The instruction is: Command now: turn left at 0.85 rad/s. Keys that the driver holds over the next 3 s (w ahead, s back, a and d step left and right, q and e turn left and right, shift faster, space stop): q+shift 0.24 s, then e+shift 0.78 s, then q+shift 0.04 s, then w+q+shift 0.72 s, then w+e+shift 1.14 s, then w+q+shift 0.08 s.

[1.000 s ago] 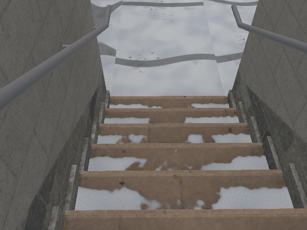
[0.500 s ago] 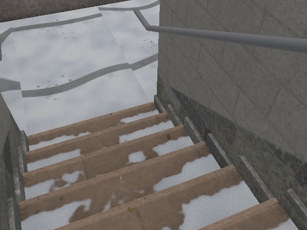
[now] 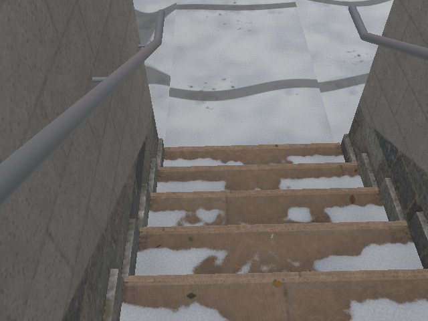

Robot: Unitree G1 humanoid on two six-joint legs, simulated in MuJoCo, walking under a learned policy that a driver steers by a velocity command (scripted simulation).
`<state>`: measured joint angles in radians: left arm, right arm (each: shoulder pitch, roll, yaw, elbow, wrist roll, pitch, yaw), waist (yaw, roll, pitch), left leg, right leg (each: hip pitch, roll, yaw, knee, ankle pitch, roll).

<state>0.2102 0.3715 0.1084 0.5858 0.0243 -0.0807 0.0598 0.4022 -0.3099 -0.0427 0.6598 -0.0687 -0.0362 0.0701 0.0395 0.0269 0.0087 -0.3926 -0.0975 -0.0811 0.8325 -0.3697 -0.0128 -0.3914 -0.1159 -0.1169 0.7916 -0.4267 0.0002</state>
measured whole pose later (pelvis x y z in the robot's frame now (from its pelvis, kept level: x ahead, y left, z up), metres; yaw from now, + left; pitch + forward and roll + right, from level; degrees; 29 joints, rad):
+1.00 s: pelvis -0.05 -0.13 +0.03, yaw -12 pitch +2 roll +3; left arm 0.38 0.25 0.01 0.72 0.04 -0.09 -0.02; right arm 0.24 -0.25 0.00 0.60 -0.07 0.00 -0.04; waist 0.02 -0.01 -0.01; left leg -0.79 -0.02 -0.09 1.56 -0.33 -0.11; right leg -0.35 0.21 0.22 0.54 -0.18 -0.13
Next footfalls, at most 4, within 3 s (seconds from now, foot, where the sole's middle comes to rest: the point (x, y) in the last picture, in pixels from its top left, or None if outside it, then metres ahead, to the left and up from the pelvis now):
0.44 right None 0.02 -0.16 -0.74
1.82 left None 0.34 0.07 -0.91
2.46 right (223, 318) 0.60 0.04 -1.09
2.90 left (197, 246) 0.98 0.18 -1.26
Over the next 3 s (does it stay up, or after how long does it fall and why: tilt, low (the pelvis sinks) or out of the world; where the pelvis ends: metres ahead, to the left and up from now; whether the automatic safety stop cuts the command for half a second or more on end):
stays up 0.95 0.07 -0.50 its command is cut before an obstacle after 1.8 s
